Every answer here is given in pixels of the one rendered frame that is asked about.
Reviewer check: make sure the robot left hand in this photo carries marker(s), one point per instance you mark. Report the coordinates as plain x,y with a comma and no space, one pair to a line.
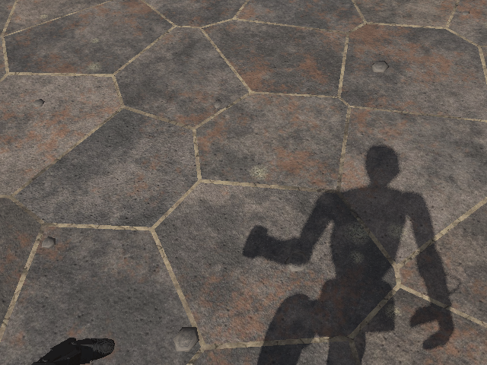
72,352

